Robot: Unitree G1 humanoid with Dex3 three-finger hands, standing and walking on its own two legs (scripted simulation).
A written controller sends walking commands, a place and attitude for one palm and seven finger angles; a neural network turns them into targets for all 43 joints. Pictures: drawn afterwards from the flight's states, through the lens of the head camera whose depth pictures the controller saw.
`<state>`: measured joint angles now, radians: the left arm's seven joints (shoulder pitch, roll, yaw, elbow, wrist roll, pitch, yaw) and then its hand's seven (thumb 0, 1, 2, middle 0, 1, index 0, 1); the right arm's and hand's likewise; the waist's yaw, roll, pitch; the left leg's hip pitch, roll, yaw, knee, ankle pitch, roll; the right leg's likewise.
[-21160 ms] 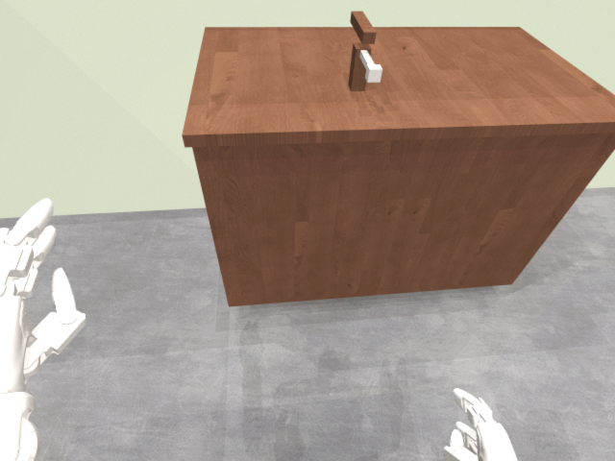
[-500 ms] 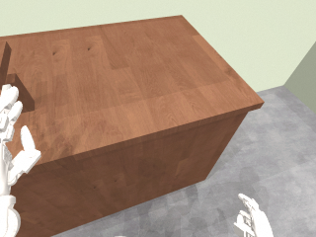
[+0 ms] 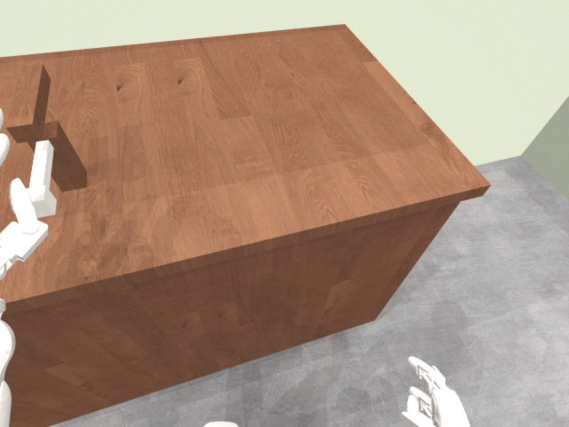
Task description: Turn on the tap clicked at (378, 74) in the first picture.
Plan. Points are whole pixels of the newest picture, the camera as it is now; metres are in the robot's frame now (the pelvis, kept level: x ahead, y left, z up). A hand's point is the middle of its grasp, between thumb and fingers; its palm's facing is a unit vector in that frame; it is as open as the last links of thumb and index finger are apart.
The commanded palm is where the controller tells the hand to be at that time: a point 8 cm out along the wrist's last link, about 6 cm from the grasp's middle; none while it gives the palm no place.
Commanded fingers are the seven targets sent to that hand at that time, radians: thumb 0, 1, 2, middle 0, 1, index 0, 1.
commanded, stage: come to a stop and stand still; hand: left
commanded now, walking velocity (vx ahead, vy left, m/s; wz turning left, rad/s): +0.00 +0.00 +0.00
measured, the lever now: (37, 202) +0.31 +0.35 +0.13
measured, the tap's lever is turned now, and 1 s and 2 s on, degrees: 0 0 0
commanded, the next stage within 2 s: look again from close up in 0.70 s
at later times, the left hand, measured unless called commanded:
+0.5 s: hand (59, 233) +0.25 +0.27 +0.17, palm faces +0.41 -0.86 -0.30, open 7.4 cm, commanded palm +0.19 +0.31 +0.18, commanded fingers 0.00 0.90 0.90 -0.20 -0.30 -0.20 -0.30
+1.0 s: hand (58, 237) +0.25 +0.28 +0.16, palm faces +0.41 -0.84 -0.35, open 7.4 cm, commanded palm +0.19 +0.31 +0.18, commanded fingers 0.00 0.90 0.90 -0.20 -0.30 -0.20 -0.30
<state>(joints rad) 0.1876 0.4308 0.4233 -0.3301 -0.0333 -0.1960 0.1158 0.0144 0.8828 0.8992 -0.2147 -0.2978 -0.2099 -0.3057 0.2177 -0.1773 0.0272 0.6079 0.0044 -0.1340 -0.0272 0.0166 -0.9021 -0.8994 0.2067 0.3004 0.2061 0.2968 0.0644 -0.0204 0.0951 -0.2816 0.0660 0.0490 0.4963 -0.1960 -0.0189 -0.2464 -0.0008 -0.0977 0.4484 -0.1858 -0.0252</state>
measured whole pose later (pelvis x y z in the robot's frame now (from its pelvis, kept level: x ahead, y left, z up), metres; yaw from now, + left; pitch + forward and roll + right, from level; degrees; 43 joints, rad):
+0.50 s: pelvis +0.03 +0.03 +0.00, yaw +0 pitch -1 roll -1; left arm 0.36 0.31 0.32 -0.47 -0.02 -0.22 0.12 0.01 0.89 0.90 -0.21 -0.30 -0.20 -0.30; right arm 0.18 -0.18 0.03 0.59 0.01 -0.17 -0.01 0.02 -0.90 -0.90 0.21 0.30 0.20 0.30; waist 0.04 -0.03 0.06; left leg -0.22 0.03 0.08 0.48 -0.24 0.02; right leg -0.18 -0.04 -0.07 0.41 -0.20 0.03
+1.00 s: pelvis +0.03 +0.03 +0.00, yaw +0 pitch -1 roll -1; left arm 0.41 0.35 0.35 -0.49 -0.05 -0.17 0.13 0.01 0.89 0.90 -0.21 -0.30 -0.21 -0.31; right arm 0.19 -0.19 0.02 0.57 0.02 -0.10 -0.03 0.02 -0.90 -0.90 0.20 0.30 0.20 0.30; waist 0.03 -0.02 0.09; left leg -0.21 0.03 0.07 0.47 -0.23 0.02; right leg -0.16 -0.03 -0.08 0.39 -0.20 0.02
